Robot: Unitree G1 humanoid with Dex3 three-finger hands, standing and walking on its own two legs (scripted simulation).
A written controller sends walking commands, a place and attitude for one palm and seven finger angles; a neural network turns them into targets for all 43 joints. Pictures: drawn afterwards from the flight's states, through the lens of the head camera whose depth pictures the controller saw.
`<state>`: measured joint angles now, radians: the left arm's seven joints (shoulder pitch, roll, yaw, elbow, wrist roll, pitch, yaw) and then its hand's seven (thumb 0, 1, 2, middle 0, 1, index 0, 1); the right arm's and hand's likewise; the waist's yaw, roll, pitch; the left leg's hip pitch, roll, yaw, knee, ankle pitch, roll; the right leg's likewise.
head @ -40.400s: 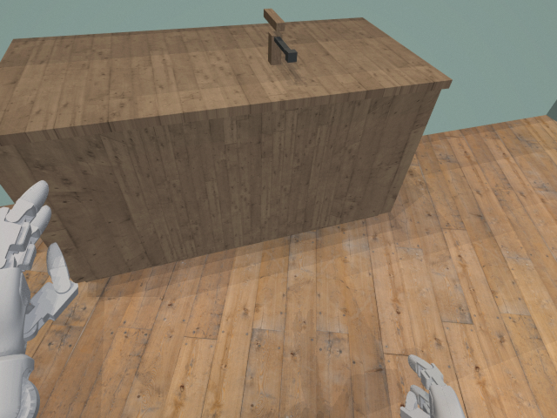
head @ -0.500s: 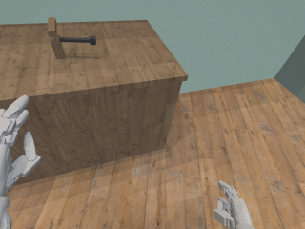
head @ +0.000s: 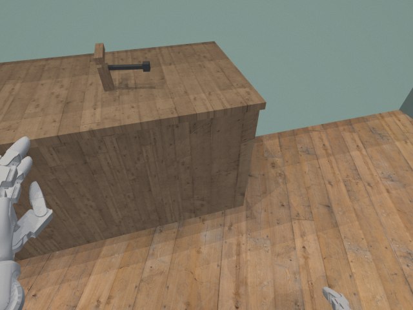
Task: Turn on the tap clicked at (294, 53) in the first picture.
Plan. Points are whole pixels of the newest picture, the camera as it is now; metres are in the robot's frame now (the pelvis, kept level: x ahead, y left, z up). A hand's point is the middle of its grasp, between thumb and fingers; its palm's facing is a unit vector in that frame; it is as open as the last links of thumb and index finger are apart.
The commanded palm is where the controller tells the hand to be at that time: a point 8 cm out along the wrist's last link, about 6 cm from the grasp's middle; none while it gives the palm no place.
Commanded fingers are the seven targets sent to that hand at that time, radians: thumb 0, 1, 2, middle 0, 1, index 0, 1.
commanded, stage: stop stepping back and stand still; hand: left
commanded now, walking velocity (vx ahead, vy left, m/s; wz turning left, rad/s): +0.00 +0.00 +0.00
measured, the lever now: (146, 66) +0.90 +0.25 +0.08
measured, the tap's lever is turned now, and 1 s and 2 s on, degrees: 79 79 79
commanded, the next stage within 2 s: stand and check the lever's angle in 0.50 s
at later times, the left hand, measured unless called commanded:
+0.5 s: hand (35, 206) +0.23 +0.27 +0.17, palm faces +0.42 -0.82 -0.38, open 7.4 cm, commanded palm +0.17 +0.30 +0.18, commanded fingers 0.00 0.90 0.90 -0.20 -0.30 -0.20 -0.30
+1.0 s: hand (17, 226) +0.20 +0.28 +0.16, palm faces +0.41 -0.84 -0.36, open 7.4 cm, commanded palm +0.14 +0.31 +0.18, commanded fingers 0.00 0.90 0.90 -0.20 -0.30 -0.20 -0.30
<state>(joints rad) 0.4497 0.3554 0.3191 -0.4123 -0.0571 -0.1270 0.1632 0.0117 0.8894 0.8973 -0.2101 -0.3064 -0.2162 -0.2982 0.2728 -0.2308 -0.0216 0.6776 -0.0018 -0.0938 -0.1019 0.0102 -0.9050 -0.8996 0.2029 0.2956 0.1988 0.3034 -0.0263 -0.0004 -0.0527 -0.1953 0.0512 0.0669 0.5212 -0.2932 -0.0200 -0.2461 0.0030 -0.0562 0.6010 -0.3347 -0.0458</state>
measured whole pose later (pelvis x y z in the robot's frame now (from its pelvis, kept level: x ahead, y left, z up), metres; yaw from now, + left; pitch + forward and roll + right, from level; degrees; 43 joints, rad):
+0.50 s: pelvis +0.01 +0.02 +0.01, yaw +0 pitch +0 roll +0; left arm 0.44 0.34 0.33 -0.46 -0.05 -0.14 0.16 0.01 0.89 0.90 -0.21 -0.31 -0.21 -0.30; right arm 0.16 -0.20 0.00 0.60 0.00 -0.10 -0.07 0.01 -0.90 -0.90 0.20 0.30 0.20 0.30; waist 0.02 0.02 0.04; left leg -0.22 0.03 0.05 0.49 -0.27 0.00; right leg -0.19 0.01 -0.05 0.47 -0.27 -0.02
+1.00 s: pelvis -0.02 +0.03 +0.01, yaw +0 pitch -1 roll -1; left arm 0.46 0.33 0.31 -0.43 -0.05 -0.13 0.17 0.01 0.89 0.90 -0.21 -0.31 -0.21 -0.30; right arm 0.20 -0.22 0.00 0.62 -0.01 -0.08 -0.08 0.01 -0.90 -0.90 0.20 0.30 0.20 0.30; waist 0.01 0.04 0.02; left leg -0.23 0.02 0.05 0.45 -0.21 0.02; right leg -0.19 0.00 -0.05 0.39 -0.19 0.00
